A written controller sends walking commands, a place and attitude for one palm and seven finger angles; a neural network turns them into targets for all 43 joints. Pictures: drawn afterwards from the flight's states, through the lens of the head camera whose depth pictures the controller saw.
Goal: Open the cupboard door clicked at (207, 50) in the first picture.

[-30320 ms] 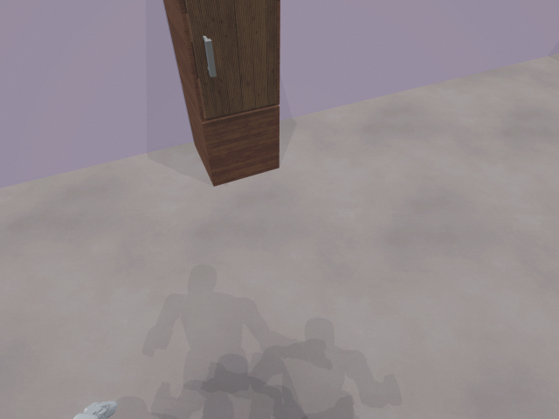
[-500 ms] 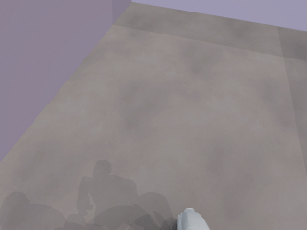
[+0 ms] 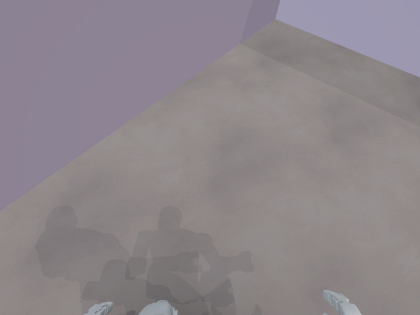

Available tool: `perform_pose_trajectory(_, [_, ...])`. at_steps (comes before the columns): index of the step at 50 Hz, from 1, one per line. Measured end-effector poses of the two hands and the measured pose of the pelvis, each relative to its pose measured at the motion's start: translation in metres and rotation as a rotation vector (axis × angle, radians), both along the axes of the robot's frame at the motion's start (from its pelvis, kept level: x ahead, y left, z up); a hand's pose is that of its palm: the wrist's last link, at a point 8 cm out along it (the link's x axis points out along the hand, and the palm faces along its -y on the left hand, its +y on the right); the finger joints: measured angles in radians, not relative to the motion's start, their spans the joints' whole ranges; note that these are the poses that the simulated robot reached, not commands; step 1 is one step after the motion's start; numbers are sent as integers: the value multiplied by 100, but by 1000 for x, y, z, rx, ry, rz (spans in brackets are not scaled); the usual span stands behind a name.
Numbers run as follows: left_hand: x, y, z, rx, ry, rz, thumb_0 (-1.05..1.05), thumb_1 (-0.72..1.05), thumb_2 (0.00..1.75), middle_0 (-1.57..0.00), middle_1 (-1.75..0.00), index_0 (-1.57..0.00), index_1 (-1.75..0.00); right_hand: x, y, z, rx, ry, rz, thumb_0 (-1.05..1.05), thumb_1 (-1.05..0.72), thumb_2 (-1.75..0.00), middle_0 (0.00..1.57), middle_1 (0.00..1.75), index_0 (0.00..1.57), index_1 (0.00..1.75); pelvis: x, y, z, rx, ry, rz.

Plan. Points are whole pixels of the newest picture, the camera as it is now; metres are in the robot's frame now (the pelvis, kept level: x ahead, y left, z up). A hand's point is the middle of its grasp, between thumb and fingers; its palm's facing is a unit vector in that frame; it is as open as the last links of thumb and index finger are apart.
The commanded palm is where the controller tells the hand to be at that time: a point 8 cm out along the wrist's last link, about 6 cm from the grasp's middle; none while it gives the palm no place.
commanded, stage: turn to face it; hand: left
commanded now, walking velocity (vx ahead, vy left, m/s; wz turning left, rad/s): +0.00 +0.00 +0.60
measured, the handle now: out of the picture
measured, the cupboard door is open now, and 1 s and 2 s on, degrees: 50 50 50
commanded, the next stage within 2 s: none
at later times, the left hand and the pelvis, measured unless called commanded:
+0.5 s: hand out of the picture +0.08 +0.17 -0.14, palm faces +0.24 -0.92 -0.31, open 7.4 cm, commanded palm none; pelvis +0.02 -0.06 +0.00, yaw +15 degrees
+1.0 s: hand out of the picture -0.10 +0.13 -0.18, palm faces +0.60 -0.76 -0.25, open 7.4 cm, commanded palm none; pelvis +0.00 -0.07 +0.00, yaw +36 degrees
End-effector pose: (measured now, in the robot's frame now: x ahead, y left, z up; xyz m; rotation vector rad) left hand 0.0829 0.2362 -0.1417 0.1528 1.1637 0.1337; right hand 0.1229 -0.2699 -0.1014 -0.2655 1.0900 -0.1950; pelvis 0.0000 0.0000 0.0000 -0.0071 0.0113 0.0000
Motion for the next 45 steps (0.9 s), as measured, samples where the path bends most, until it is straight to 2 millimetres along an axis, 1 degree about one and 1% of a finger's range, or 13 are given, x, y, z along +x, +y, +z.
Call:
perform_pose_trajectory(2, [-13, 15, -11, 3, 40, 37, -1, 92, 90, -20, -30, -20, -30, 22, 9, -1, -11, -43, 46, 0, -91, -90, 20, 30, 20, 30, 5, 5, -8, 1, 3, 22])
perform_pose_trajectory(4, [-22, 26, -12, 21, 86, 61, -1, 92, 90, -20, -30, -20, -30, 31, 18, 1, -9, -54, 80, 0, -91, -90, 20, 30, 20, 30, 7, 7, -7, 0, 3, 36])
perform_pose_trajectory(8, [-29, 39, 3, 48, 106, 105, 0, 91, 90, -20, -30, -20, -30, 26, 30, 2, 6, -2, 110, 0, -91, -90, 20, 30, 20, 30, 11, 6, 5, -13, 10, 74])
perform_pose_trajectory(12, [-30, 42, 21, 70, 81, 140, 0, 91, 90, -20, -30, -20, -30, 13, 34, -2, 36, 77, 129, 0, -90, -90, 20, 30, 21, 30, 14, 1, 14, -17, 19, 110])
perform_pose_trajectory(18, [-27, 25, 34, 98, 56, 183, 0, 91, 90, -19, -30, -19, -30, -5, 20, -16, 76, 175, 143, 0, -90, -90, 21, 30, 21, 30, 18, -20, 16, -9, 28, 175])
perform_pose_trajectory(21, [-22, 7, 37, 109, 32, 198, 0, 91, 90, -19, -30, -19, -30, -9, 3, -27, 90, 211, 149, 0, -90, -90, 21, 30, 21, 30, 20, -36, 13, 1, 30, 212])
perform_pose_trajectory(24, [-23, -14, 37, 128, -4, 217, 0, 91, 90, -20, -30, -20, -30, -4, -18, -41, 101, 231, 154, 0, -90, -90, 21, 30, 21, 30, 22, -56, 4, 23, 29, 248])
perform_pose_trajectory(26, [-29, -30, 41, 127, -4, 234, 0, 91, 90, -20, -30, -20, -30, 3, -29, -43, 97, 242, 173, 0, -90, -90, 21, 30, 21, 30, 22, -64, 7, 32, 15, 287])
perform_pose_trajectory(30, [-48, -58, 46, 99, 12, 295, 0, 91, 90, -20, -30, -20, -30, 24, -42, -35, 87, 242, 222, 0, -90, -90, 20, 30, 20, 30, 25, -76, 15, 56, 3, 347])
perform_pose_trajectory(32, [-57, -70, 45, 79, 21, 326, 0, 90, 90, -20, -30, -20, -30, 36, -44, -30, 80, 233, 249, 0, -91, -90, 20, 30, 20, 30, 27, -81, 18, 62, 1, 378])
perform_pose_trajectory(35, [-75, -76, 44, 77, 23, 396, 0, 93, 90, -20, -30, -20, -30, 56, -42, -24, 63, 222, 306, 0, -91, -90, 20, 30, 20, 30, 28, -87, 19, 63, 0, 427])
perform_pose_trajectory(40, [-116, -82, 34, 59, 52, 497, 0, 92, 90, -20, -30, -20, -30, 92, -18, -19, 38, 186, 428, 0, -91, -90, 20, 30, 20, 30, 23, -87, 16, 52, -6, 506])
perform_pose_trajectory(45, [-170, -83, 15, 23, 115, 603, 0, 91, 90, -20, -30, -20, -30, 126, 31, -13, 29, 99, 564, 0, -91, -90, 20, 30, 20, 30, 13, -78, 7, 33, -8, 574])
